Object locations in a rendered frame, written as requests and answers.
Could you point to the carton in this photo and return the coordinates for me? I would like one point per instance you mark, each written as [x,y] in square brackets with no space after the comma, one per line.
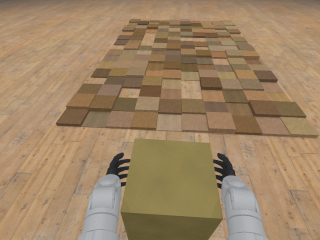
[171,191]

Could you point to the right robot hand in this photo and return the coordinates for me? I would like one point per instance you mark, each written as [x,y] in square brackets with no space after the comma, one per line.
[226,170]

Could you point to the right robot forearm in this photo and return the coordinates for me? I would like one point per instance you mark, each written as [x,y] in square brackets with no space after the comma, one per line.
[242,212]

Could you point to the left robot forearm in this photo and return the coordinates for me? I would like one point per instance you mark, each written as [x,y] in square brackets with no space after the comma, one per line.
[102,214]

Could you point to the left robot hand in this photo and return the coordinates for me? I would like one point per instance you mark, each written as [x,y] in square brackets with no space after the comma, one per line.
[115,169]

